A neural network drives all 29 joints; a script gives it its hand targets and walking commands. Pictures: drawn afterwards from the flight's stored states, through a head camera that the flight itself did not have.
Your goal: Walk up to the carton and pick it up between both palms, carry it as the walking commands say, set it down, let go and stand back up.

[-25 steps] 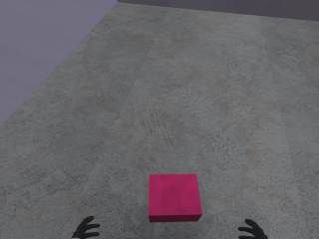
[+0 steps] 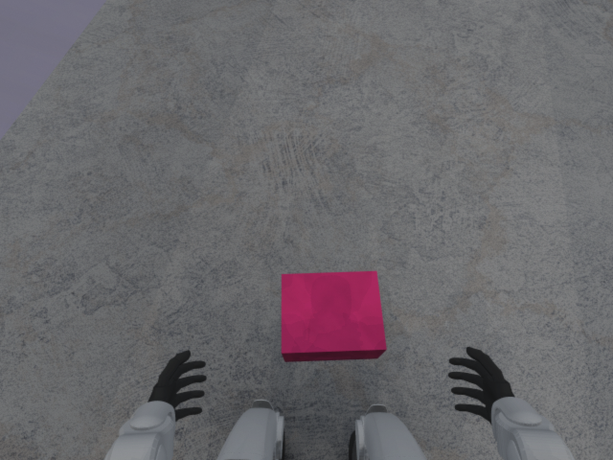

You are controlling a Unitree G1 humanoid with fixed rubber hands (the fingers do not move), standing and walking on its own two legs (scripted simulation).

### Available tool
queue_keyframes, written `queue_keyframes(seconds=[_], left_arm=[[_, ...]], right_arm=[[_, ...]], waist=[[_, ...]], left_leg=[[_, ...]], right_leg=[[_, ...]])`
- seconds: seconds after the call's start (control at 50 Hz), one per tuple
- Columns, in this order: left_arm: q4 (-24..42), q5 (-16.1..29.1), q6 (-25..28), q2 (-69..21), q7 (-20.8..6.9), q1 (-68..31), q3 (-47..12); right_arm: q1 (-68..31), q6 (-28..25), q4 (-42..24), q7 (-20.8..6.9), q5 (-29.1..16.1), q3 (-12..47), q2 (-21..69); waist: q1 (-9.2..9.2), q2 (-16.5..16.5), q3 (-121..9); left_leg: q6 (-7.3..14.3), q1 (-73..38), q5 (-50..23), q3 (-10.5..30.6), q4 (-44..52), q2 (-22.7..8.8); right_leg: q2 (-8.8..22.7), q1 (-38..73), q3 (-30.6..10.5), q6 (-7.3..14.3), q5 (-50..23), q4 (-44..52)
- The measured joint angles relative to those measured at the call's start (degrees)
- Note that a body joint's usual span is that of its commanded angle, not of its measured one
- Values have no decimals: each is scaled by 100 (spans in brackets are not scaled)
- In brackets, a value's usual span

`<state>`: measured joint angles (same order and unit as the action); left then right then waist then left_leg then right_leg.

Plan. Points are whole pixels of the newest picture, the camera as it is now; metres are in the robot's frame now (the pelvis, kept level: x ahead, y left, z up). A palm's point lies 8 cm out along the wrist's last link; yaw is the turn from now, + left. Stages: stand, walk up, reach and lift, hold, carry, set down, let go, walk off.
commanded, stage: reach and lift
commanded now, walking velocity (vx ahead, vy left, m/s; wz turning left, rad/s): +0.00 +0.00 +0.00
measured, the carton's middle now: (330, 317) +0.45 -0.04 -0.63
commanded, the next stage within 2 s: none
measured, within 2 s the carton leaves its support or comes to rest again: neither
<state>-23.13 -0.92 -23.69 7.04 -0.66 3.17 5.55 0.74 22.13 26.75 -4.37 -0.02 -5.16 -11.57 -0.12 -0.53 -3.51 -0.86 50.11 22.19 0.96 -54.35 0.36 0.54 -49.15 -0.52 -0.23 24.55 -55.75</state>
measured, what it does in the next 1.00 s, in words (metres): lowers itself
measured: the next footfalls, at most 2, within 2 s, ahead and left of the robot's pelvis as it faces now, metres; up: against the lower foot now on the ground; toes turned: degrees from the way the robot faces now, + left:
none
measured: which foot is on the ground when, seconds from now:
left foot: down 0.00-1.00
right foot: down 0.00-1.00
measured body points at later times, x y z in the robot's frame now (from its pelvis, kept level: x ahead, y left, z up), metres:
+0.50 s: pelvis -0.05 +0.00 -0.04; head +0.15 +0.00 +0.36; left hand +0.33 +0.21 -0.14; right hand +0.35 -0.23 -0.14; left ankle +0.03 +0.13 -0.68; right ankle +0.02 -0.12 -0.68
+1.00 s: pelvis -0.04 +0.00 -0.06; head +0.25 -0.01 +0.29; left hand +0.44 +0.21 -0.16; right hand +0.46 -0.25 -0.16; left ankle +0.03 +0.13 -0.68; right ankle +0.02 -0.12 -0.68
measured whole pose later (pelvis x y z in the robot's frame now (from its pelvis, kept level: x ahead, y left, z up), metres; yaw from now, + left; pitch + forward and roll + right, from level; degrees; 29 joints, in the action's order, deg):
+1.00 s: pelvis -0.04 +0.00 -0.06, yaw +0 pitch +43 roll +1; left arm -41.8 2.0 -8.1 12.9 1.5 -51.3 17.7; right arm -57.3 6.5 51.7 -7.5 -1.6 -17.1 -22.2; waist -0.9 -0.5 -3.6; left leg -1.7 86.5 18.7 1.1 -62.6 0.2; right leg -0.6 -86.4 -1.5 -0.1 21.0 -64.9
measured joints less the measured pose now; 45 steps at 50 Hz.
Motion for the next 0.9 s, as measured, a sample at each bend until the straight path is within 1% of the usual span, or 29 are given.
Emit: queue_keyframes(seconds=[0.12, 0.2, 0.3, 0.42, 0.6, 0.74, 0.9], left_arm=[[-217, 75, -52, 133, -54, -613, 141], [-571, 137, -91, 259, -72, -1374, 212], [-1038, 159, -7, 321, -12, -2355, 342], [-1538, 167, 308, 327, 131, -3307, 555], [-1827, 282, 965, 401, 342, -4178, 798], [-1953, 405, 1332, 549, 373, -4780, 920], [-1951, 406, 1486, 630, 320, -5393, 1099]], right_arm=[[-593, 115, 111, 54, -97, -43, 8], [-1337, 184, 433, 96, -171, -117, -62], [-2304, 124, 934, 107, -219, -264, -195], [-3351, -195, 1580, 75, -257, -483, -342], [-4488, -929, 2284, -63, -320, -741, -642], [-5154, -1353, 2544, -211, -397, -885, -939], [-5768, -1521, 2599, -296, -301, -1066, -1095]], waist=[[2, -22, 207], [2, -11, 412], [-20, 19, 561], [-15, 45, 552], [-6, 34, 290], [-26, 0, 190], [-66, 3, 107]], left_leg=[[-46, 223, -8, 26, -321, -31], [-70, 416, -20, 54, -542, -48], [-81, 768, -77, 88, -715, -50], [-75, 1358, -176, 105, -807, -30], [-61, 2366, -263, 50, -890, 3], [-53, 2972, -294, -1, -913, -3], [-70, 3462, -336, -1, -872, -10]], right_leg=[[-47, -241, 9, 42, 0, -348], [-73, -429, 29, 61, -18, -559], [-86, -768, 53, 63, -81, -713], [-74, -1349, 62, 46, -176, -800], [-56, -2388, -10, 11, -255, -922], [-78, -3030, -80, -4, -297, -972], [-106, -3541, -105, 5, -344, -948]])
